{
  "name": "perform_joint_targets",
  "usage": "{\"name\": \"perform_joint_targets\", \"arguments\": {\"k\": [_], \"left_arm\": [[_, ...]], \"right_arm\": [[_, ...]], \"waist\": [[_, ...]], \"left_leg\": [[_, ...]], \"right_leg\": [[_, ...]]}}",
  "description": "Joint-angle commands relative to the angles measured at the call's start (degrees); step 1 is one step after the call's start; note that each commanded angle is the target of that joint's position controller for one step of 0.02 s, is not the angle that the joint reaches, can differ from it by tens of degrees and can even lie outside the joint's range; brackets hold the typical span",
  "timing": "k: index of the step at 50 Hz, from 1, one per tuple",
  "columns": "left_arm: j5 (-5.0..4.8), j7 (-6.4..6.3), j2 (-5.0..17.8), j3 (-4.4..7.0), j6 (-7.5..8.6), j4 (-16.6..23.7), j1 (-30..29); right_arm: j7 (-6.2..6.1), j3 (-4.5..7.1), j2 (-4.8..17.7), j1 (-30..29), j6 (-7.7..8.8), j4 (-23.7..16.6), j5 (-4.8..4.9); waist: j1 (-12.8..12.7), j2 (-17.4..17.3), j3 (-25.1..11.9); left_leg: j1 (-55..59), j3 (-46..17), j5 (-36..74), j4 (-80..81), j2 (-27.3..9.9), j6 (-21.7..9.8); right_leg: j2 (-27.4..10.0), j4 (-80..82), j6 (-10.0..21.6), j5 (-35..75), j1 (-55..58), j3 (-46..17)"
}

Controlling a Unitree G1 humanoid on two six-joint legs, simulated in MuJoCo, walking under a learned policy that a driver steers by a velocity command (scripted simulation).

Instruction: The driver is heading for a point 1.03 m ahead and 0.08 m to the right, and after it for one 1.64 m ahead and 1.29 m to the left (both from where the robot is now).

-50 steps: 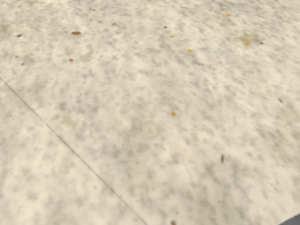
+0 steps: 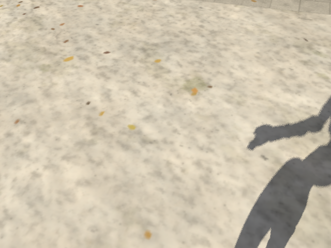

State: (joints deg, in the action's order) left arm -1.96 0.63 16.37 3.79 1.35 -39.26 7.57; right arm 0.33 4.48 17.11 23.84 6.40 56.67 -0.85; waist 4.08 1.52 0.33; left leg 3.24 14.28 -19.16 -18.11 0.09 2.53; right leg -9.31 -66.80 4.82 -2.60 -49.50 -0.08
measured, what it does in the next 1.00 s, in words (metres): walks ahead: right foot, then left foot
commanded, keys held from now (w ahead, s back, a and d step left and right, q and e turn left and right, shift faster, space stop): w+e+shift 0.18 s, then w+shift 0.20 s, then w+q+shift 0.62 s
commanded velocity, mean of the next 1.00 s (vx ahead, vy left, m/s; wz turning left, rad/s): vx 1.00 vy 0.00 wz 0.02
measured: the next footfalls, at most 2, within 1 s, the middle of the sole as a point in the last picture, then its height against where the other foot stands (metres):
right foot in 0.16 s outside the picture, level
left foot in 0.68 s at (197, 182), level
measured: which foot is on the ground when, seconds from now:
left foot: down 0.00-0.14, up 0.16-0.66, down 0.68-1.00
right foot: up 0.00-0.14, down 0.16-0.68, up 0.70-1.00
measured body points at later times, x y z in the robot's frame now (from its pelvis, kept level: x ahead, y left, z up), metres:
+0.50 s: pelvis +0.41 -0.10 +0.01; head +0.42 -0.12 +0.46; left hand +0.48 +0.14 -0.11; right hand +0.57 -0.38 -0.07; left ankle +0.70 +0.02 -0.64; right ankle +0.30 -0.10 -0.73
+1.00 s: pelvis +0.89 -0.17 +0.01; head +0.91 -0.17 +0.46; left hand +1.16 +0.03 -0.02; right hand +0.88 -0.43 -0.12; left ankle +0.79 -0.12 -0.73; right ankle +1.11 -0.37 -0.67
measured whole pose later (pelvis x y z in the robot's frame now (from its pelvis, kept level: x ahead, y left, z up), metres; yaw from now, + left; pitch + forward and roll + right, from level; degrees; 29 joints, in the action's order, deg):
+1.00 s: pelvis +0.89 -0.17 +0.01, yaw +4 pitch +1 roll +0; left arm 1.1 -0.8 12.4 -0.3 8.6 -30.4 -1.2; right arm 0.6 2.4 12.0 26.9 4.4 46.1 2.8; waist 6.3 0.8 1.1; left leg -3.4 -13.4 -18.6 -23.1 11.0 -8.3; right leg -3.4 -37.8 -2.2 1.6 -39.9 -10.7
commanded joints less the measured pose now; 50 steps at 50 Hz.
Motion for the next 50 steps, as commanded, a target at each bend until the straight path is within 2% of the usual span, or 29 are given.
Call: {"name": "perform_joint_targets", "arguments": {"k": [1,3,5,7,8,9,10,11,12,13,15,16,19,24,27,31,32,33,34,35,36,37,38,39,40,43,46,48,50], "left_arm": [[0.32,1.70,0.34,-0.67,0.16,3.70,-0.35],[0.10,2.97,0.93,-0.63,0.85,5.20,-3.78],[-0.43,3.41,3.54,0.49,0.93,5.68,-1.85],[-1.32,3.15,9.66,3.44,0.11,3.23,13.21],[-1.32,2.30,14.54,6.22,-0.30,-1.12,27.92],[-1.44,1.66,16.62,6.12,-0.71,-3.82,27.27],[0.91,2.16,15.97,4.19,1.35,0.12,22.38],[1.11,2.74,9.45,3.12,2.63,0.89,22.69],[1.74,2.99,7.46,2.73,3.83,-0.51,23.58],[1.89,3.31,6.14,2.10,4.67,-0.27,18.99],[2.56,2.50,4.55,1.22,5.54,1.11,11.43],[2.02,2.02,3.85,0.88,5.57,1.04,10.58],[1.40,0.32,2.24,0.16,5.91,-0.92,14.96],[1.37,-1.57,1.68,-0.67,5.63,-4.24,21.93],[2.05,-1.83,2.78,-0.64,5.80,-6.96,23.96],[4.48,-3.09,7.04,0.27,4.74,-7.35,20.06],[5.36,-3.85,7.94,0.72,4.28,-6.86,18.17],[6.39,-4.28,8.74,1.04,3.83,-5.92,14.77],[6.26,-4.22,11.46,1.74,3.60,-3.25,5.50],[7.20,-2.58,2.52,-0.67,5.14,-1.08,2.66],[0.68,-0.57,-2.68,-2.87,7.63,2.84,12.83],[-0.48,0.64,2.60,-2.73,9.79,3.40,9.18],[-0.96,1.02,4.12,-2.48,10.43,5.11,4.26],[0.94,0.73,2.93,-2.62,10.44,5.15,2.72],[2.60,0.28,2.68,-2.49,9.91,5.01,3.32],[3.16,-1.13,3.31,-2.11,7.88,5.92,3.97],[4.76,-1.71,0.31,-3.16,7.77,11.03,-7.83],[3.54,-1.60,-1.14,-3.07,7.76,12.78,-11.87],[1.51,-1.74,1.24,-1.66,7.70,13.72,-13.07]], "right_arm": [[-0.89,0.55,7.28,-11.75,1.51,-7.89,0.26],[-1.07,1.06,9.88,-10.21,0.67,-8.34,0.45],[-1.29,1.82,13.18,-9.97,-0.56,-9.40,0.59],[-1.24,2.50,15.38,-11.69,-2.09,-10.88,1.24],[-0.92,2.29,14.51,-14.15,-2.05,-12.21,1.92],[-0.24,-1.03,2.55,-14.21,-0.55,-13.02,0.62],[0.25,-3.09,-3.26,-7.16,2.86,-19.04,1.94],[0.62,-2.16,4.14,-14.14,5.06,-20.11,3.19],[0.61,-1.62,5.35,-17.34,5.34,-19.97,4.86],[-0.02,-1.89,3.94,-17.71,4.73,-19.19,3.94],[0.28,-1.86,2.48,-13.71,2.30,-17.72,2.56],[0.25,-1.57,2.63,-12.78,1.23,-17.19,2.19],[-0.26,-2.16,0.92,-19.70,-0.19,-19.10,0.52],[1.51,-3.03,-1.15,-31.59,0.87,-21.46,1.72],[3.31,-2.69,-0.89,-34.50,1.44,-22.62,3.62],[4.86,-0.54,3.60,-28.82,1.82,-23.16,4.32],[4.70,0.18,5.09,-22.69,1.12,-21.85,4.46],[4.10,1.53,7.93,-10.66,-0.01,-18.58,4.68],[3.17,2.44,9.96,8.01,-1.01,-13.49,4.18],[2.41,1.05,8.55,15.09,-2.07,-9.47,2.88],[2.51,1.14,9.24,8.90,-0.83,-12.00,0.15],[1.54,1.28,5.28,6.00,-1.06,-14.11,-0.02],[1.47,0.57,3.30,3.69,-0.48,-14.71,-0.29],[2.23,0.33,3.03,-0.84,0.13,-15.57,0.28],[2.34,0.43,3.91,-4.48,0.56,-16.66,0.74],[1.59,-0.06,2.92,-6.82,0.06,-17.24,2.37],[-0.05,-0.01,3.52,-4.52,-0.44,-16.43,3.49],[-0.23,0.33,4.27,-1.02,-1.08,-15.13,3.76],[-0.30,0.40,4.02,0.91,-1.45,-14.22,4.38]], "waist": [[-5.38,0.05,9.73],[-4.35,0.85,10.02],[-6.40,-2.69,6.12],[-14.91,-7.53,-2.84],[-21.72,-5.11,-9.16],[-16.24,12.89,-0.83],[-5.33,26.88,-13.34],[-9.85,13.66,-14.79],[-9.14,5.02,-8.05],[-5.92,-5.99,-4.37],[-1.23,-5.88,-1.95],[-0.48,-5.23,-0.49],[-3.54,-4.17,3.68],[-10.72,0.42,6.19],[-11.53,2.03,7.80],[-5.41,6.83,0.88],[-1.65,8.92,-2.25],[4.26,9.82,-7.12],[14.41,6.70,-11.52],[12.55,-12.66,-11.85],[1.70,-28.05,-19.49],[4.58,-14.26,-17.00],[1.89,-3.81,-9.82],[-2.64,7.68,-3.54],[-5.50,8.33,-1.34],[-8.54,3.84,3.81],[-3.90,-0.62,6.07],[-0.49,-4.04,3.14],[0.52,-6.48,1.31]], "left_leg": [[-11.53,-1.23,13.98,12.70,-14.84,-8.03],[-5.64,1.59,23.05,10.72,-15.08,-7.26],[-0.28,3.19,54.85,2.43,-15.60,-6.89],[-1.97,2.75,77.17,-19.70,-16.50,-7.52],[-12.87,1.21,70.59,-39.84,-14.06,-6.35],[-30.26,-2.14,1.28,-65.49,-2.33,-3.97],[-50.26,-16.77,-15.91,-80.38,5.50,-4.30],[-53.53,-22.97,-7.37,-76.49,1.37,-7.88],[-53.62,-21.57,-2.60,-71.78,-0.32,-9.27],[-49.18,-21.53,1.43,-67.05,-3.52,-9.10],[-41.31,-22.57,6.23,-60.93,-7.59,-7.50],[-40.20,-21.72,7.04,-57.57,-8.63,-6.52],[-43.46,-18.01,14.11,-46.73,-9.09,-3.34],[-43.45,-11.29,37.22,-21.88,-5.34,-3.98],[-44.05,-10.88,36.74,-13.58,-1.81,-6.54],[-37.27,-5.27,29.23,-13.70,5.64,-9.94],[-31.32,-3.72,25.10,-16.48,7.37,-10.41],[-20.63,-4.48,22.04,-19.42,7.77,-11.58],[-2.54,-11.42,24.89,-15.84,3.24,-14.60],[13.64,-19.87,18.74,-23.69,-0.82,-16.34],[27.53,-59.24,-9.18,-10.29,-13.70,-30.66],[24.88,-66.25,-23.44,2.77,-13.84,-27.53],[15.10,-62.38,-19.26,4.87,-13.01,-24.86],[1.98,-58.39,-12.98,6.38,-10.61,-23.32],[-6.92,-54.78,-7.75,6.76,-7.74,-23.60],[-22.43,-43.33,4.89,7.70,-1.67,-22.56],[-33.53,-34.95,16.31,6.69,3.84,-19.39],[-34.68,-35.39,15.24,5.15,4.83,-16.32],[-27.49,-39.35,11.40,2.14,3.81,-15.00]], "right_leg": [[-1.98,8.91,0.87,7.85,4.62,0.01],[-0.31,15.56,2.25,7.50,6.66,4.39],[4.82,17.14,3.75,1.91,14.30,10.45],[10.83,16.30,6.11,-7.79,33.73,12.95],[12.86,22.25,8.77,-6.74,55.10,9.14],[7.42,28.18,10.91,-9.75,57.61,-6.50],[-2.92,43.57,23.08,-24.65,70.84,-44.08],[-6.41,54.28,18.70,-35.20,70.15,-51.87],[-6.54,56.06,16.10,-34.95,62.78,-48.69],[-5.27,54.87,13.64,-31.14,52.66,-42.88],[-0.88,52.69,12.19,-24.49,38.95,-32.41],[0.80,53.64,11.71,-21.22,35.86,-27.49],[3.93,55.70,10.83,-6.75,33.34,-17.23],[5.22,59.54,3.65,4.81,40.26,-5.32],[3.32,60.63,0.12,12.80,48.66,-0.90],[0.63,49.52,-4.27,56.48,61.26,3.80],[-0.38,41.89,-4.72,69.86,61.48,4.31],[-0.82,29.32,-4.98,78.00,59.03,4.36],[0.72,6.54,-5.82,74.68,47.50,5.37],[11.06,-21.89,-5.39,-0.97,23.30,2.49],[17.25,-37.71,-7.61,-32.12,-0.58,-9.04],[13.11,-30.12,-2.35,-22.74,-3.43,-12.56],[11.29,-23.89,-0.53,-18.50,-1.81,-11.67],[9.58,-17.76,0.14,-15.97,2.82,-10.54],[8.25,-13.16,-0.78,-14.92,6.81,-10.82],[4.97,-1.84,-4.43,-14.55,12.30,-7.67],[7.30,18.88,-6.82,0.41,22.12,-2.41],[11.13,29.01,-7.70,9.39,31.12,-1.26],[12.54,36.42,-8.51,9.96,33.12,-3.70]]}}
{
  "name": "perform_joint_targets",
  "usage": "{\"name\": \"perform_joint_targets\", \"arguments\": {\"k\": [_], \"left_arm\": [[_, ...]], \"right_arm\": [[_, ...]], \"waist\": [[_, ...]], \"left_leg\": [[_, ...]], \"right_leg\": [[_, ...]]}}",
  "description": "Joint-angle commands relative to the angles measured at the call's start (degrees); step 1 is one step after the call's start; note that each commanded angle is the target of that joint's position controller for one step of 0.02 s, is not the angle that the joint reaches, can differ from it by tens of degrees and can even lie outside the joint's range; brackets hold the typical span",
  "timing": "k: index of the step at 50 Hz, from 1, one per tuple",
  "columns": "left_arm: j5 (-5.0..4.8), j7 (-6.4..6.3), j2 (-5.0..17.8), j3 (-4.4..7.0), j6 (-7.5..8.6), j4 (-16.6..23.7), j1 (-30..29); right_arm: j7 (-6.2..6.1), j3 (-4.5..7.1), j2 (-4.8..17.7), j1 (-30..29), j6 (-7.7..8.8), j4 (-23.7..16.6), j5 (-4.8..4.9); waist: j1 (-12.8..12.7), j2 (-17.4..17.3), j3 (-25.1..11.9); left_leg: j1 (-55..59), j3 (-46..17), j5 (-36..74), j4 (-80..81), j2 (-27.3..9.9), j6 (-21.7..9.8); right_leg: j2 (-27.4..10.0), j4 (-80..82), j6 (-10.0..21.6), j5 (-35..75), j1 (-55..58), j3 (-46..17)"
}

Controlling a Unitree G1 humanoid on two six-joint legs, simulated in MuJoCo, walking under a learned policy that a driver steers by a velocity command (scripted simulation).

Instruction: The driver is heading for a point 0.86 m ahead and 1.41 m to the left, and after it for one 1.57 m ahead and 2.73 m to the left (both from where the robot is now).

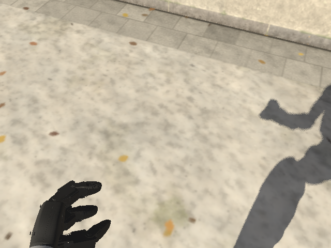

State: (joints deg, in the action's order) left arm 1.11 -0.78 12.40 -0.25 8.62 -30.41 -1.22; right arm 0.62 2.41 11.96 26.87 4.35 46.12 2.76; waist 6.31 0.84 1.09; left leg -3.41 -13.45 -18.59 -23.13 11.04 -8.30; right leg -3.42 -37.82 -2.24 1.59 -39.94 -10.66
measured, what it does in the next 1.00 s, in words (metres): walks ahead, turning left: right foot, then left foot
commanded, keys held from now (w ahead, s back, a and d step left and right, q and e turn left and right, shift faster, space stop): w+q+shift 0.70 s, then w+shift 0.30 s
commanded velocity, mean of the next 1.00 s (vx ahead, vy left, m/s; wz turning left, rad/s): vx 1.00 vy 0.00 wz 0.84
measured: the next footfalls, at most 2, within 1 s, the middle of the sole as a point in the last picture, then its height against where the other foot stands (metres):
right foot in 0.10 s outside the picture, level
left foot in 0.58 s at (101, 222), level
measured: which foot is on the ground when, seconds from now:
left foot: down 0.00-0.10, up 0.12-0.56, down 0.58-1.00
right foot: up 0.00-0.08, down 0.10-0.54, up 0.56-0.98, down 1.00-1.00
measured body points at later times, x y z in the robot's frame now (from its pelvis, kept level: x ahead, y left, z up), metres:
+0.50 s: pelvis +0.42 +0.02 -0.03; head +0.43 +0.05 +0.42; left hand +0.25 +0.26 -0.16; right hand +0.76 -0.04 -0.07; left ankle +0.57 +0.22 -0.69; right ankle +0.28 -0.18 -0.74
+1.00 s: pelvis +0.81 +0.27 -0.03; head +0.82 +0.30 +0.42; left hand +0.82 +0.62 -0.07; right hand +1.03 +0.09 -0.14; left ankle +0.59 +0.19 -0.73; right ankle +1.04 +0.33 -0.74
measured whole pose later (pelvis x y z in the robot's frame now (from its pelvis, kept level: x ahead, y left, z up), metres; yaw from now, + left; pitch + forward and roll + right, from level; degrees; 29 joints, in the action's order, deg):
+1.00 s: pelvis +0.81 +0.27 -0.03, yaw +51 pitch +2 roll +0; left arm -1.2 1.2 15.8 0.7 7.8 -32.2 1.2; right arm -0.1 3.2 15.4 25.4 3.6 45.0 0.7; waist 5.9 1.6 0.9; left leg 6.7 -12.5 -30.8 -25.3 5.2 -5.5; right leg -1.8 -28.7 0.9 3.0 -32.2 -1.1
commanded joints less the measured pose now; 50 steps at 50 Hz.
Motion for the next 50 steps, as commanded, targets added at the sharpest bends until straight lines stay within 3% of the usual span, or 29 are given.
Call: {"name": "perform_joint_targets", "arguments": {"k": [1,3,4,5,6,7,8,9,10,11,13,16,22,24,26,27,28,29,30,31,32,33,34,36,39,42,46,48,50], "left_arm": [[-2.40,-0.39,6.57,3.08,0.58,5.31,-5.25],[-3.31,-0.50,10.11,5.01,1.38,5.00,-2.23],[-3.43,-0.50,11.87,6.18,1.78,3.59,6.25],[-3.26,-0.94,13.80,6.87,1.33,1.24,21.94],[-1.03,-0.28,18.29,7.43,0.98,-1.17,28.66],[-1.54,0.47,14.74,7.17,0.59,-1.88,28.05],[-1.60,-0.12,9.84,6.36,-0.28,-1.08,24.92],[-1.15,-0.33,9.17,5.97,-1.11,-2.40,23.49],[-0.34,-0.09,9.18,5.86,-1.48,-3.82,22.71],[0.30,0.04,8.42,5.48,-1.39,-4.85,20.80],[-0.92,0.96,5.25,4.67,-1.27,-6.91,18.01],[-1.45,1.09,7.42,5.15,-1.11,-9.17,15.32],[-0.81,0.17,13.28,5.85,-1.01,-12.52,19.88],[-0.59,-0.04,16.20,6.18,-1.70,-13.05,21.12],[-0.60,-0.80,19.65,6.86,-3.05,-12.99,21.68],[-0.60,-0.96,20.49,7.10,-3.67,-12.10,19.77],[-1.08,-0.90,19.95,6.95,-3.50,-10.13,15.62],[-0.18,-0.51,11.77,4.71,-2.21,-9.34,16.26],[-1.66,0.25,6.18,2.27,0.72,-4.04,23.19],[-2.65,0.77,12.75,2.99,3.07,-2.31,15.26],[-4.09,0.64,12.53,2.93,3.55,-0.80,10.71],[-3.08,0.23,11.30,2.65,3.38,-1.65,10.59],[-1.77,0.02,10.74,2.90,2.49,-2.70,12.46],[-1.11,0.41,11.15,3.48,0.11,-3.91,15.67],[0.73,0.44,7.45,2.05,-0.96,-1.14,7.60],[0.20,1.55,4.22,0.88,-0.38,0.73,-0.31],[-2.34,1.87,8.75,2.70,-0.04,2.88,-5.40],[-2.43,2.04,10.82,3.98,0.10,2.28,-1.05],[-3.40,1.12,14.47,6.25,-0.65,-0.83,16.69]], "right_arm": [[-0.77,2.46,8.66,-1.70,0.49,-3.34,0.85],[-1.05,2.92,9.20,-2.98,0.05,-3.46,0.38],[-0.85,3.03,9.77,-5.21,-0.23,-4.29,-0.30],[-0.48,2.05,7.59,-8.44,-0.50,-6.63,-2.43],[0.16,-0.39,0.41,1.69,0.06,-8.64,-0.75],[-0.47,-0.89,4.41,1.59,-0.22,-8.90,1.87],[-0.86,0.09,8.29,-5.47,-0.73,-9.21,1.20],[-0.74,0.44,9.42,-11.11,-0.93,-10.31,-0.55],[-0.41,0.55,8.45,-16.07,-0.78,-11.98,-2.06],[0.19,0.66,7.14,-15.73,-1.08,-13.07,-1.45],[0.73,0.40,5.15,-14.87,-2.48,-13.84,0.34],[1.21,-0.07,4.84,-16.42,-3.27,-15.40,-0.69],[3.45,-0.08,6.57,-28.54,-1.73,-17.83,-1.12],[4.23,0.64,8.36,-29.64,-1.21,-18.28,-0.62],[4.15,2.29,11.47,-24.17,-1.55,-17.90,0.04],[3.89,3.96,14.44,-14.25,-2.07,-15.71,0.28],[3.23,6.44,18.72,2.19,-2.65,-11.15,0.05],[1.93,6.60,20.11,6.06,-3.30,-7.96,0.51],[2.11,6.06,23.35,-0.43,-2.06,-11.94,-1.26],[1.79,5.73,18.76,1.16,-1.25,-12.64,-1.88],[1.78,5.18,16.92,0.39,-0.19,-11.91,-2.44],[2.15,4.66,15.50,-3.63,0.64,-12.01,-2.35],[2.14,4.07,13.90,-7.52,1.05,-12.48,-2.52],[1.27,3.16,11.20,-11.63,0.92,-12.48,-2.31],[-0.68,2.17,9.17,-10.09,0.75,-10.03,-1.65],[-1.29,2.29,9.95,-6.09,0.67,-7.27,-1.34],[-1.06,2.70,11.08,-1.65,0.80,-4.22,-0.57],[-1.28,3.09,12.26,-1.40,-0.25,-2.98,-1.43],[-0.52,3.12,13.98,-5.54,-1.09,-3.67,-3.90]], "waist": [[-1.59,-6.49,0.42],[-4.55,-7.49,-2.26],[-9.84,-7.85,-8.19],[-17.01,-7.79,-19.30],[-11.99,17.88,-31.02],[-12.67,23.37,-28.89],[-14.79,15.49,-17.36],[-14.71,4.92,-9.41],[-14.00,-0.98,-3.61],[-11.01,0.67,-1.48],[-8.20,3.63,0.81],[-5.61,2.85,3.94],[-9.48,-1.87,8.19],[-8.48,0.92,6.38],[-3.28,7.01,1.18],[2.43,9.04,-3.75],[10.55,7.04,-10.06],[7.78,-6.70,-8.44],[-2.75,-21.62,-19.11],[2.78,-11.65,-21.68],[0.73,-4.69,-12.24],[-3.46,4.77,-6.20],[-6.71,5.80,-3.67],[-10.29,1.88,0.22],[-7.61,0.10,4.86],[-2.37,-2.64,4.27],[0.36,-5.10,5.18],[-2.63,-6.65,3.16],[-13.68,-8.46,-8.13]], "left_leg": [[-16.22,-13.31,10.90,4.79,-7.95,-3.57],[-8.27,-14.76,22.90,-4.29,-9.30,-1.75],[-7.23,-12.52,30.95,-14.58,-8.48,0.14],[-15.06,-8.98,27.90,-31.75,-8.37,1.68],[-36.11,-2.27,-11.16,-52.26,-1.58,4.46],[-46.19,1.13,-11.08,-61.11,-8.84,4.05],[-50.75,3.47,-5.78,-62.79,-11.29,4.02],[-50.03,6.01,-2.29,-61.28,-12.95,4.16],[-48.34,7.03,-0.52,-59.09,-14.65,3.86],[-45.72,6.45,0.84,-57.65,-16.69,3.78],[-44.51,6.87,-0.07,-56.44,-19.28,3.80],[-46.49,7.29,6.04,-53.16,-21.02,5.29],[-40.76,16.01,24.63,-28.44,-17.46,3.52],[-33.18,21.78,22.45,-22.84,-12.54,1.33],[-24.73,25.14,14.38,-23.38,-7.72,-0.51],[-13.29,24.95,10.82,-23.90,-6.05,-2.27],[8.67,20.19,14.77,-17.68,-6.62,-5.65],[21.66,7.74,13.63,-16.54,-12.66,-8.09],[34.66,-29.38,-3.58,-4.06,-24.23,-21.03],[33.24,-38.88,-17.65,6.94,-25.92,-18.50],[24.23,-35.94,-16.46,9.50,-25.17,-15.62],[12.01,-30.72,-10.31,9.63,-23.44,-13.65],[2.76,-24.85,-4.63,9.08,-20.45,-12.57],[-8.73,-16.34,0.99,10.42,-16.64,-12.28],[-20.61,-4.17,11.17,11.48,-12.39,-9.96],[-25.96,0.44,8.31,11.62,-10.29,-6.54],[-8.25,-4.33,9.54,8.47,-16.20,-5.32],[1.21,-4.71,28.29,3.41,-19.15,-3.91],[0.94,-1.40,52.86,-16.53,-17.22,-1.12]], "right_leg": [[6.46,10.47,-1.30,4.49,23.00,5.50],[6.73,13.94,0.52,-0.23,26.11,5.14],[4.65,13.13,2.59,-1.27,35.06,4.90],[-3.68,5.85,6.28,-9.49,53.62,-0.78],[-21.12,12.05,17.78,-28.99,76.49,-33.25],[-23.55,17.72,17.75,-51.00,75.18,-46.16],[-19.45,19.19,14.34,-48.71,67.21,-36.52],[-16.66,19.70,12.16,-35.64,57.83,-25.82],[-14.08,20.88,11.11,-24.35,49.43,-18.36],[-13.04,22.06,10.99,-19.77,43.43,-13.70],[-11.40,24.49,10.31,-15.81,37.13,-5.93],[-11.38,27.31,10.26,-6.51,32.09,3.55],[-8.32,30.41,6.09,5.28,35.79,19.31],[-8.15,26.32,4.27,30.75,39.93,22.77],[-10.19,14.11,4.00,60.40,44.62,23.50],[-11.19,1.73,4.84,68.13,42.01,23.12],[-9.59,-17.05,4.50,61.80,30.37,22.16],[0.22,-41.84,2.69,-8.48,12.04,20.29],[8.14,-58.76,1.94,-34.92,-7.90,8.41],[4.79,-54.64,4.50,-26.96,-12.12,0.37],[3.24,-49.48,5.19,-24.07,-12.79,1.38],[0.94,-43.73,4.82,-21.40,-8.45,1.47],[-0.62,-39.52,3.80,-20.19,-2.96,1.07],[-2.67,-32.93,1.23,-19.76,2.20,1.85],[-3.22,-18.56,-1.26,-8.34,6.36,7.89],[0.04,-1.91,-1.18,11.93,18.21,11.13],[0.19,8.84,0.84,9.71,12.42,8.32],[1.47,8.98,2.83,2.42,12.87,9.45],[2.80,5.08,6.32,-4.34,31.43,12.42]]}}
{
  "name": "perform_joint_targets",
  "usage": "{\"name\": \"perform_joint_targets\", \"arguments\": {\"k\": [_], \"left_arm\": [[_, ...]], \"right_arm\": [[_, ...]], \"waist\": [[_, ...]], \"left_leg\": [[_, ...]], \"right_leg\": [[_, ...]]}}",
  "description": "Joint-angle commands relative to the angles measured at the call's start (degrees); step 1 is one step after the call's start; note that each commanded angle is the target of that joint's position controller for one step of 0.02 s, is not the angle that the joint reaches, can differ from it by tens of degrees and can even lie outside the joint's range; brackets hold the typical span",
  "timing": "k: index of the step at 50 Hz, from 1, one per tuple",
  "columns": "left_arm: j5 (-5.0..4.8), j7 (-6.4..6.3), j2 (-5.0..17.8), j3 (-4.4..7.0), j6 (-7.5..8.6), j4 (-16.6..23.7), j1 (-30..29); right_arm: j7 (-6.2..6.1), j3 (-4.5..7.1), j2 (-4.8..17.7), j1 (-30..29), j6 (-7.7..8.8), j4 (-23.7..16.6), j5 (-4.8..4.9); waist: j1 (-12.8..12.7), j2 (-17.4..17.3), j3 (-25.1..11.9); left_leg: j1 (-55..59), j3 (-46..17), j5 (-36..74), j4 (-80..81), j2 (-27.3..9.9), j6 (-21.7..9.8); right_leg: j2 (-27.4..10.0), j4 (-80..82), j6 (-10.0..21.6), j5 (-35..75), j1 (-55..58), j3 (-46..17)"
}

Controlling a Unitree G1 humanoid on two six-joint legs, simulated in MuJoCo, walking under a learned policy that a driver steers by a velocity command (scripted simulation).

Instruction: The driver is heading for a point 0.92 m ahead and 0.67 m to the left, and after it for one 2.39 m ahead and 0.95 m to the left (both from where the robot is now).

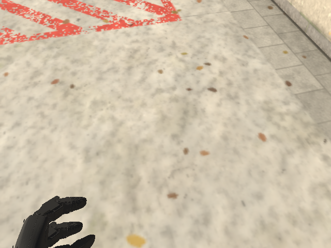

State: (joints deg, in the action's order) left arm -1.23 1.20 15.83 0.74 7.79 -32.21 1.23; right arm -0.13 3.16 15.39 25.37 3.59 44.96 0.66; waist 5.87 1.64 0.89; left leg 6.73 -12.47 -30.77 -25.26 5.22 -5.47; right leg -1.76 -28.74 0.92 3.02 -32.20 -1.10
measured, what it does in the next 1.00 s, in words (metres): walks ahead, turning left: left foot, then right foot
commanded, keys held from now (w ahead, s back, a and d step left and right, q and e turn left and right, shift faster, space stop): w+shift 0.20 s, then w+q+shift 0.80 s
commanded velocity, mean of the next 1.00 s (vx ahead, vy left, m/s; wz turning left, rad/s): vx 1.00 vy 0.00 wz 0.64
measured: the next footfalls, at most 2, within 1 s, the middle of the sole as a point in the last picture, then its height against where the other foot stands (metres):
left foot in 0.52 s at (131, 202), level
right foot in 0.94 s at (133, 119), level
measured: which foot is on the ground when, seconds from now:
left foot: down 0.00-0.00, up 0.02-0.50, down 0.52-0.92, up 0.94-1.00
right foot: down 0.00-0.52, up 0.54-0.92, down 0.94-1.00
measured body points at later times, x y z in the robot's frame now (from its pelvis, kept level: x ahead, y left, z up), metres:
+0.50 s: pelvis +0.45 -0.01 -0.01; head +0.48 +0.00 +0.44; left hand +0.36 +0.24 -0.14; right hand +0.75 -0.17 -0.06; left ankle +0.64 +0.08 -0.70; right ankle +0.19 -0.14 -0.69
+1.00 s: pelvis +0.92 +0.10 +0.00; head +0.94 +0.13 +0.45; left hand +0.99 +0.43 -0.05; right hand +1.11 -0.12 -0.11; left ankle +0.69 +0.08 -0.62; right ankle +1.10 +0.04 -0.71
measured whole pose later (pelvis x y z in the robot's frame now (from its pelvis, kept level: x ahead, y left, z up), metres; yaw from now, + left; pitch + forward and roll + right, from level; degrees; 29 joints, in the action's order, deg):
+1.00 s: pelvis +0.92 +0.10 +0.00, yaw +38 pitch +2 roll -3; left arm -0.6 0.1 14.8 1.7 8.1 -31.2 2.1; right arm -0.3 3.3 16.2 22.6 2.1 44.8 2.9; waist 4.8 -1.4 2.1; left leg -11.0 -13.1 -28.7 -66.8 6.7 -5.2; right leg 1.4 -36.1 -2.6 -10.0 -28.6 -2.7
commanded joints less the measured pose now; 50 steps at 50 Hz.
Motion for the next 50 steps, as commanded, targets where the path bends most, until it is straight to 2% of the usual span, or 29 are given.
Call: {"name": "perform_joint_targets", "arguments": {"k": [1,2,3,4,5,6,7,9,11,13,18,21,23,25,26,27,28,29,30,31,34,37,39,44,46,47,48,49,50], "left_arm": [[-0.28,-1.58,13.23,5.36,-0.62,-1.49,29.07],[1.23,0.13,17.65,6.17,-0.44,-5.08,30.46],[1.04,0.31,9.65,4.77,-0.31,-4.53,30.39],[1.09,-0.21,6.42,4.09,-0.76,-4.98,26.82],[1.72,0.05,7.30,4.07,-1.04,-5.64,25.04],[2.17,0.53,6.88,3.88,-0.84,-6.11,23.00],[2.67,0.79,4.36,3.01,-0.51,-6.55,21.04],[1.36,1.42,2.07,2.23,-0.34,-7.43,19.77],[0.57,1.15,3.87,2.54,-0.11,-8.48,19.97],[1.12,0.47,5.72,3.06,0.16,-9.47,21.09],[1.40,-0.91,5.79,2.26,0.65,-13.16,27.21],[1.70,-1.76,8.79,2.50,-0.37,-14.16,28.09],[2.55,-3.34,11.56,3.11,-1.86,-14.15,27.94],[3.44,-4.38,13.66,3.82,-3.55,-12.19,21.21],[3.10,-4.35,12.52,3.65,-3.06,-10.11,17.47],[2.57,-2.61,0.67,0.35,-0.63,-6.87,25.80],[-0.19,-1.46,6.16,0.53,2.46,-4.40,20.99],[-1.93,-1.30,7.20,0.75,3.61,-2.08,13.32],[-1.17,-1.36,6.02,0.45,4.06,-0.91,10.44],[0.67,-1.61,5.21,0.58,3.60,-1.63,10.27],[2.13,-1.21,5.75,1.26,1.25,-1.74,12.89],[3.62,-1.36,3.13,0.31,1.00,3.03,1.09],[2.97,-1.11,1.24,0.14,1.11,4.68,-3.84],[-0.78,-1.58,6.76,3.26,1.33,6.73,-7.12],[-1.18,-1.92,10.15,5.68,1.63,4.39,8.33],[-1.01,-2.70,12.53,6.21,0.84,2.37,24.21],[1.12,-1.20,17.61,6.72,0.84,-0.64,26.60],[1.03,-0.92,11.39,6.16,0.30,0.72,24.59],[0.88,-1.65,7.43,5.31,-0.51,0.52,21.95]], "right_arm": [[0.40,0.93,6.53,-5.86,0.02,-4.42,-2.95],[1.18,-1.54,-2.74,8.60,1.47,-4.31,1.19],[0.83,-1.25,3.36,3.41,1.64,-3.22,3.26],[0.89,-0.42,6.93,-7.51,1.94,-5.42,3.02],[0.79,-0.92,5.81,-14.15,2.46,-7.26,1.58],[0.96,-0.99,4.34,-16.28,2.94,-8.32,0.64],[1.29,-0.90,3.31,-14.72,2.72,-8.10,0.82],[1.36,-1.06,2.27,-12.56,1.74,-7.05,1.27],[1.57,-1.54,1.46,-14.48,1.25,-7.50,0.82],[1.66,-1.82,1.72,-18.85,1.27,-8.61,0.61],[3.37,-1.93,1.33,-29.86,2.24,-11.85,1.01],[4.79,-0.84,3.34,-32.54,2.72,-13.67,1.47],[5.03,0.51,5.77,-29.78,2.28,-14.39,1.52],[4.17,3.57,11.35,-5.27,0.69,-8.27,1.86],[3.08,4.42,13.19,6.69,-0.37,-4.81,1.75],[2.75,4.66,16.97,3.04,-0.12,-5.73,0.92],[2.16,4.22,12.81,3.31,0.20,-6.23,0.05],[1.77,3.67,10.40,3.26,0.94,-6.26,-0.77],[2.21,3.05,8.61,-0.37,1.72,-5.95,-0.88],[2.40,2.31,6.49,-4.26,2.18,-6.58,-0.72],[1.52,1.81,5.37,-9.04,1.74,-7.40,0.39],[-0.23,1.95,6.61,-7.97,1.61,-6.55,1.26],[-0.58,2.39,7.54,-5.24,1.21,-5.18,1.40],[-1.01,2.85,6.88,-0.85,0.52,-2.47,2.54],[-0.53,2.94,7.72,-3.09,-0.33,-3.17,0.82],[0.04,1.45,4.13,-5.25,-0.43,-5.40,-1.44],[0.80,-1.08,-2.45,7.15,0.35,-8.04,2.17],[-0.03,-0.94,3.09,3.41,-0.18,-6.79,4.01],[-0.24,-0.04,6.92,-5.14,-0.54,-7.71,2.79]], "waist": [[-18.77,-4.49,-18.34],[-9.45,27.73,-27.87],[-13.28,20.24,-21.96],[-14.68,9.83,-10.98],[-13.77,-1.52,-5.47],[-11.14,-2.87,-2.00],[-7.99,-0.64,-1.41],[-5.56,1.84,0.13],[-4.80,0.79,3.45],[-6.18,-0.19,5.58],[-10.21,-0.32,7.43],[-9.26,2.71,5.85],[-5.50,7.97,1.76],[7.10,9.53,-9.18],[11.65,1.58,-12.14],[-0.28,-22.95,-17.61],[3.06,-14.11,-25.50],[2.96,-7.54,-15.11],[-1.49,2.39,-6.58],[-4.71,4.53,-3.78],[-9.93,0.52,2.36],[-6.63,-0.45,6.86],[-3.28,-2.31,5.45],[-1.93,-6.32,2.30],[-11.24,-7.55,-9.22],[-17.76,-5.10,-20.72],[-9.52,27.24,-32.80],[-12.23,22.71,-26.53],[-14.44,14.08,-15.48]], "left_leg": [[-23.09,-0.95,53.96,-36.16,-8.93,-2.53],[-43.59,0.54,3.62,-57.72,2.13,1.03],[-51.41,0.76,5.62,-59.94,-1.96,-0.31],[-54.36,3.19,8.77,-59.40,-4.43,-0.87],[-52.19,4.71,10.93,-56.23,-6.20,-1.03],[-51.11,4.84,12.68,-52.13,-7.73,-1.02],[-48.16,4.37,14.25,-49.30,-9.86,-1.08],[-47.26,5.59,14.46,-45.33,-11.33,-0.45],[-51.69,6.41,17.53,-41.34,-12.78,0.56],[-55.26,6.36,25.43,-35.52,-12.67,1.38],[-46.26,12.68,44.55,-17.83,-8.20,0.08],[-41.66,18.28,42.55,-11.85,-2.99,-2.07],[-37.49,22.58,33.93,-12.72,1.59,-3.44],[-13.89,19.66,31.27,-12.25,1.58,-6.84],[5.04,9.54,31.20,-8.76,-3.25,-8.96],[25.56,-20.36,20.87,-7.48,-16.75,-20.73],[26.94,-38.37,-3.69,6.06,-19.64,-22.68],[18.50,-35.00,-4.10,9.79,-18.03,-18.59],[5.31,-30.50,2.33,11.76,-16.25,-16.48],[-4.16,-25.26,8.40,12.17,-13.45,-15.55],[-21.34,-16.09,16.46,14.29,-7.69,-15.13],[-35.55,-9.08,24.04,14.98,-2.96,-12.92],[-40.76,-7.68,21.01,14.00,-1.09,-9.54],[-21.16,-15.66,23.44,3.63,-4.72,-5.93],[-17.40,-12.65,41.95,-15.44,-3.44,-2.46],[-28.05,-8.51,33.91,-35.58,-2.29,-0.73],[-47.47,-3.13,-2.63,-55.74,3.10,1.35],[-55.23,0.08,3.45,-60.97,-4.14,1.41],[-58.39,3.29,8.04,-61.15,-5.69,1.57]], "right_leg": [[-6.92,-9.97,5.15,-14.67,45.10,-7.51],[-20.18,6.04,16.35,-42.54,62.41,-44.89],[-19.67,14.40,13.54,-55.05,60.10,-53.26],[-17.80,13.75,11.65,-46.29,51.87,-42.38],[-14.78,13.74,10.56,-33.99,42.64,-34.42],[-12.63,14.02,11.19,-27.32,36.10,-29.21],[-10.64,15.21,10.95,-24.73,31.77,-25.13],[-9.09,17.49,11.40,-21.28,27.90,-20.60],[-10.01,19.81,11.93,-16.78,25.70,-16.82],[-9.83,21.88,10.81,-9.18,25.48,-10.47],[-7.26,26.64,4.65,3.03,25.19,4.88],[-8.12,21.88,1.04,29.90,34.06,9.25],[-10.08,11.08,-0.38,59.27,41.07,10.44],[-11.05,-16.74,-0.88,71.92,36.06,10.23],[-5.30,-39.47,-1.33,39.36,20.00,9.78],[5.98,-65.22,-4.67,-32.90,-9.14,1.59],[5.06,-66.12,-0.83,-29.69,-16.16,-9.18],[2.30,-60.86,1.26,-26.70,-18.03,-9.20],[0.41,-53.94,2.03,-23.47,-15.79,-8.58],[-1.21,-49.34,1.71,-22.29,-11.32,-8.34],[-3.56,-39.35,-1.50,-21.65,-5.15,-6.55],[-1.58,-20.98,-4.10,-7.82,2.37,-1.70],[1.61,-9.74,-4.54,4.87,13.03,-0.35],[2.70,2.61,-4.43,1.54,14.68,-5.37],[1.22,-0.20,-1.29,-4.67,30.93,-4.31],[-8.70,-7.85,1.54,-14.76,51.36,-12.58],[-25.63,5.16,13.41,-38.39,69.81,-49.98],[-24.11,10.44,11.49,-56.38,65.38,-55.19],[-20.74,10.94,8.47,-48.73,57.08,-43.38]]}}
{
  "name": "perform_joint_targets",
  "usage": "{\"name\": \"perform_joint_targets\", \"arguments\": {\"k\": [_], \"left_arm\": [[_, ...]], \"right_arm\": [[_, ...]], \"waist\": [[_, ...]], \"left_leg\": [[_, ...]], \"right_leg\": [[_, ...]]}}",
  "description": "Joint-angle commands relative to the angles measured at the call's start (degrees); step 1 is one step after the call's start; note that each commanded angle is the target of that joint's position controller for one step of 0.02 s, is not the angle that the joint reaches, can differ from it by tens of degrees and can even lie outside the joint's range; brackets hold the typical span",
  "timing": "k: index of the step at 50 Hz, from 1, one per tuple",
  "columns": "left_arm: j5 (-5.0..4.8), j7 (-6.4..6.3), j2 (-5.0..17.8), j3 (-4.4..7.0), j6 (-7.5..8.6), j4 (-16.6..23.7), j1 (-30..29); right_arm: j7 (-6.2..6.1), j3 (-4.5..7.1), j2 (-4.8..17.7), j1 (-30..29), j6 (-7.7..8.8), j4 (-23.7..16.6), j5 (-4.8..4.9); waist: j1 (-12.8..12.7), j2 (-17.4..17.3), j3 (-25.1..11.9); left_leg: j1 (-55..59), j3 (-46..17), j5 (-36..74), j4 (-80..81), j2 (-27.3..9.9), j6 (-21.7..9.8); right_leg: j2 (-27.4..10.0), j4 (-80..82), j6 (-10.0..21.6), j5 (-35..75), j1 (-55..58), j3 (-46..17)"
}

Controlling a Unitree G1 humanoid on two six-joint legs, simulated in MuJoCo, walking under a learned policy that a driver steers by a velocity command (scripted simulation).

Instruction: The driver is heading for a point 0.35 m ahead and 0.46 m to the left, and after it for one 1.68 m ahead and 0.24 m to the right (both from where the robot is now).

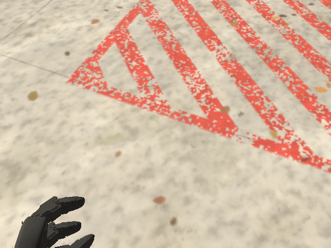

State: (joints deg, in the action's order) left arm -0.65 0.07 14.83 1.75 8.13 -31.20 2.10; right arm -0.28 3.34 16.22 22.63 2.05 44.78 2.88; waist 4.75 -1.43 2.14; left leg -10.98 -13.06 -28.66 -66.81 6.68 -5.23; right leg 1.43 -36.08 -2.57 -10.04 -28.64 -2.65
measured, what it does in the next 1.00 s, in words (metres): walks ahead, turning right: left foot, then right foot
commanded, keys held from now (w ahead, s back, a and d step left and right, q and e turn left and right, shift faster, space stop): w+q+shift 0.14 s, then q+shift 0.02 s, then e+shift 0.82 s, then shift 0.02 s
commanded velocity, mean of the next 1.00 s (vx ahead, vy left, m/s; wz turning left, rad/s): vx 0.37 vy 0.00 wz -0.22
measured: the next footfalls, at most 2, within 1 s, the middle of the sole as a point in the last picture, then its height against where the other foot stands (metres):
left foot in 0.34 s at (114, 245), level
right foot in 0.82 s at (179, 233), level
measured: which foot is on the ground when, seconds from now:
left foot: up 0.00-0.32, down 0.34-0.82, up 0.84-1.00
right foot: down 0.00-0.36, up 0.38-0.80, down 0.82-1.00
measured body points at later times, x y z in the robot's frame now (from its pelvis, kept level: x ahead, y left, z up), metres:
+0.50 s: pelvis +0.35 +0.05 +0.02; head +0.39 +0.08 +0.46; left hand +0.37 +0.34 -0.12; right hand +0.58 -0.15 -0.06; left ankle +0.44 +0.15 -0.71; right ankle +0.28 -0.13 -0.61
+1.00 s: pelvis +0.45 +0.02 +0.03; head +0.50 -0.02 +0.47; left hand +0.66 +0.27 -0.06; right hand +0.57 -0.31 -0.07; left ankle +0.49 +0.17 -0.63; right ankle +0.47 -0.07 -0.71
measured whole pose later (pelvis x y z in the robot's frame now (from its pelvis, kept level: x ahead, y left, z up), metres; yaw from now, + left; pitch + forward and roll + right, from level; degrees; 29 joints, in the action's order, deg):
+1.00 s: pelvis +0.45 +0.02 +0.03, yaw -18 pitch +3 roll +2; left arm -0.8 -0.8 18.7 5.2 -1.4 -36.2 13.7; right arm -1.4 4.7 17.3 -0.4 0.2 42.2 -0.5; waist -1.5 -0.3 3.7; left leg -31.2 -2.9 -23.8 -61.2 1.4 2.3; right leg 2.1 -28.9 3.3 -10.5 -21.5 -3.2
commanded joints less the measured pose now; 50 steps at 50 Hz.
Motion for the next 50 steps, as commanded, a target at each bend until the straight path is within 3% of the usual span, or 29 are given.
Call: {"name": "perform_joint_targets", "arguments": {"k": [1,2,3,5,6,8,11,12,14,16,17,18,19,20,21,22,24,28,32,37,40,41,42,43,44,45,46,47,50], "left_arm": [[1.14,-0.71,8.22,3.99,-1.61,-1.77,19.54],[1.92,-0.67,8.09,3.91,-1.91,-3.17,18.45],[2.46,-0.64,6.89,3.47,-1.69,-4.36,16.83],[0.88,0.20,3.36,2.60,-1.46,-6.50,14.53],[0.17,0.41,3.36,2.64,-1.42,-7.44,13.67],[0.26,0.28,5.38,3.15,-1.37,-7.99,10.45],[0.36,-0.07,9.09,3.61,-1.11,-9.53,11.07],[0.08,0.02,10.97,3.91,-0.92,-10.89,14.32],[-1.70,0.09,15.28,4.69,-1.20,-13.06,16.74],[-2.16,-0.15,15.58,4.29,-2.10,-14.21,16.69],[-2.12,-0.30,14.55,3.71,-2.27,-14.11,16.55],[0.18,-0.26,8.71,1.89,-2.53,-12.25,18.56],[-0.61,0.31,3.92,-0.16,-2.64,-14.98,32.39],[-1.58,0.09,11.80,2.01,-3.05,-15.93,29.42],[-2.44,-0.30,11.75,2.42,-3.76,-12.87,22.09],[-1.77,-1.11,9.64,2.06,-4.68,-12.54,19.51],[-0.92,-1.53,8.44,2.67,-7.67,-13.65,22.80],[-0.68,-2.45,6.15,3.30,-10.80,-10.87,20.29],[-0.12,-0.90,5.43,3.08,-10.91,-8.14,14.77],[-0.31,1.52,7.76,3.94,-12.38,-4.76,9.89],[-0.06,1.71,8.30,4.92,-12.66,-4.13,11.70],[0.48,0.89,11.69,6.36,-12.30,-4.80,15.16],[0.57,-0.34,20.43,8.54,-11.75,-3.83,16.60],[2.53,0.27,20.69,7.81,-9.80,-2.58,16.72],[2.23,1.12,18.72,7.52,-8.06,-2.45,16.71],[1.05,0.87,17.57,7.28,-7.10,-2.48,15.04],[-0.33,0.26,15.48,6.80,-7.14,-1.91,12.01],[-0.94,-0.68,13.59,6.18,-7.74,-0.83,8.72],[-0.05,-2.40,12.72,5.90,-9.02,1.09,7.72]], "right_arm": [[-0.04,0.11,6.64,-7.62,0.94,-8.46,-0.92],[0.31,0.28,5.76,-11.69,1.16,-10.08,-1.98],[0.85,0.33,4.34,-11.38,0.76,-10.84,-1.16],[1.13,-0.05,1.62,-11.05,-0.74,-11.74,0.43],[1.29,-0.35,0.69,-11.74,-1.28,-12.49,0.36],[1.68,-0.66,0.75,-13.80,-1.49,-13.90,-0.73],[2.78,-1.38,0.14,-18.17,0.66,-14.51,-2.58],[3.40,-1.49,-0.24,-19.54,1.48,-14.53,-2.58],[3.96,-0.31,2.93,-20.52,2.23,-15.07,-2.79],[3.34,1.86,7.49,-11.20,2.42,-12.13,-3.84],[2.43,2.74,9.63,-4.83,2.11,-10.17,-4.92],[1.16,3.19,14.29,0.50,1.82,-9.09,-6.30],[1.36,1.69,14.13,-1.64,1.97,-11.42,-7.79],[1.69,1.94,11.60,-3.33,1.39,-11.81,-6.17],[1.75,1.30,9.89,-7.51,1.46,-11.21,-4.73],[1.65,0.80,7.68,-10.37,1.74,-9.54,-3.72],[1.43,0.49,5.59,-14.98,1.79,-8.89,-4.25],[-0.09,0.88,5.08,-21.15,2.13,-7.89,-5.11],[-1.95,1.55,6.42,-21.56,1.03,-6.56,-4.57],[-1.13,2.91,9.22,-20.41,-0.79,-5.17,-2.44],[-0.53,3.32,8.85,-20.01,-1.82,-3.88,-0.86],[-0.27,3.24,7.36,-16.68,-2.20,-2.53,-0.97],[-0.29,2.91,6.11,-16.52,-2.22,-4.66,-3.42],[-0.66,2.36,5.37,-21.20,-2.15,-7.46,-4.83],[-0.76,2.67,6.87,-23.42,-2.08,-7.47,-3.97],[-0.97,2.58,6.14,-24.30,-1.71,-7.65,-2.97],[-1.41,2.71,6.38,-23.56,-1.44,-6.71,-3.29],[-1.71,3.02,7.36,-23.31,-1.26,-6.41,-3.73],[-1.15,2.48,5.49,-22.38,-0.97,-5.04,-3.00]], "waist": [[-12.91,5.66,-9.72],[-11.76,2.19,-4.47],[-9.18,4.06,-2.32],[-6.70,6.59,-0.24],[-5.70,6.59,1.23],[-4.03,5.05,4.92],[-4.66,0.88,6.06],[-5.63,0.68,4.89],[-3.93,3.54,3.16],[2.65,5.81,-3.76],[6.36,6.15,-7.43],[5.39,-3.99,-16.45],[-0.15,-14.47,-33.94],[1.87,-6.20,-35.73],[0.14,-4.77,-24.32],[-1.91,-1.21,-17.06],[-6.41,-4.48,-11.55],[-8.89,-4.71,-6.95],[-7.54,-3.02,-6.91],[-5.93,-3.53,-5.65],[-7.58,-1.55,-5.63],[-8.15,5.20,-5.14],[-6.43,23.30,-2.86],[-7.18,21.57,-8.28],[-8.57,13.12,-10.90],[-7.20,9.38,-9.74],[-5.61,6.02,-8.95],[-4.29,6.11,-9.03],[-3.79,6.34,-11.97]], "left_leg": [[-38.96,5.78,8.48,-17.70,-9.07,1.50],[-37.37,6.37,9.92,-14.81,-10.90,1.27],[-34.63,5.89,10.46,-13.16,-13.03,1.09],[-34.37,6.63,8.80,-11.32,-15.37,0.67],[-35.54,6.88,9.35,-10.09,-16.45,0.70],[-36.26,7.60,14.49,-5.02,-16.95,1.96],[-20.96,12.61,28.62,17.44,-11.42,2.48],[-14.79,13.95,32.75,22.40,-9.00,2.09],[-11.59,14.73,31.28,29.70,-5.98,0.33],[-0.23,14.82,33.72,36.20,-4.10,-2.16],[11.09,13.75,42.89,38.86,-5.98,-2.73],[28.18,0.54,73.58,31.35,-20.66,-5.60],[40.64,-19.58,87.20,30.73,-37.42,-17.26],[32.24,-15.11,77.15,34.83,-32.77,-15.48],[24.92,-7.29,69.44,37.06,-29.97,-13.20],[16.86,-2.97,63.01,40.08,-27.02,-10.94],[2.02,4.10,52.77,46.49,-24.71,-9.68],[-7.90,13.15,39.17,53.20,-25.19,-10.13],[-5.07,19.58,32.44,53.32,-24.71,-9.04],[2.68,22.08,31.98,48.94,-27.84,-6.49],[4.45,25.28,32.07,39.12,-26.63,-1.28],[0.71,27.54,26.29,28.61,-22.18,2.51],[-17.00,30.05,0.08,10.06,-12.77,8.30],[-28.45,17.01,-12.25,-2.35,-5.54,10.26],[-31.03,10.62,-9.56,-6.25,-5.76,8.92],[-32.33,8.50,-4.13,-4.94,-6.28,7.40],[-32.66,7.37,0.40,-1.95,-7.30,6.90],[-30.55,6.53,3.69,1.55,-7.69,6.75],[-25.11,7.21,8.19,10.48,-5.34,8.03]], "right_leg": [[-21.25,18.45,10.37,-21.40,44.37,-31.73],[-19.24,19.05,10.14,-10.58,36.69,-24.59],[-18.06,20.17,10.00,-6.06,31.12,-19.57],[-16.74,22.37,9.68,-1.92,26.49,-11.91],[-17.12,23.41,9.71,0.73,24.64,-9.04],[-17.04,25.53,9.93,10.97,20.45,-2.17],[-11.93,27.08,8.95,25.91,11.77,6.82],[-12.73,28.58,9.51,28.40,11.82,6.62],[-14.46,25.97,9.86,39.80,20.39,5.65],[-13.64,12.35,7.65,49.60,25.91,5.50],[-11.16,1.42,5.38,46.76,20.98,5.69],[-4.25,-21.53,1.87,3.55,8.74,5.51],[1.85,-43.42,-0.09,-30.53,-1.28,-5.56],[-1.32,-44.78,-0.26,-27.75,-0.24,-9.29],[-3.84,-41.82,-0.77,-25.19,-5.77,-5.35],[-6.15,-38.17,-1.55,-21.56,-7.65,-2.83],[-8.40,-37.78,-3.10,-16.61,-0.61,-1.50],[-9.66,-33.59,-4.21,-11.27,-0.41,0.25],[-10.29,-20.41,-2.20,-0.07,1.30,2.15],[-8.73,-9.27,1.28,-4.22,2.94,6.37],[-5.67,2.02,5.00,-1.66,8.71,9.01],[-5.33,8.21,7.85,11.63,14.32,4.37],[-16.74,11.83,15.26,39.52,22.59,-16.90],[-21.45,14.57,24.29,33.18,26.53,-32.08],[-21.13,16.24,23.69,27.77,28.48,-29.20],[-18.52,16.13,20.89,23.70,28.26,-25.75],[-16.48,15.52,18.15,21.19,27.21,-22.82],[-15.28,15.35,16.57,20.25,24.68,-20.80],[-12.83,13.93,15.11,24.29,23.81,-17.95]]}}
Keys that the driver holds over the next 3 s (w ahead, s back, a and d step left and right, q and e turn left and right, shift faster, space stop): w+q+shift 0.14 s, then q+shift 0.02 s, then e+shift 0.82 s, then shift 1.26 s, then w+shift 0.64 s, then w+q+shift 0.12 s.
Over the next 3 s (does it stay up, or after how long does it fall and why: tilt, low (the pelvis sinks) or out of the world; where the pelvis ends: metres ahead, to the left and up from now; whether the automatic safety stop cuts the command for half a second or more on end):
stays up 0.82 -0.13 -0.01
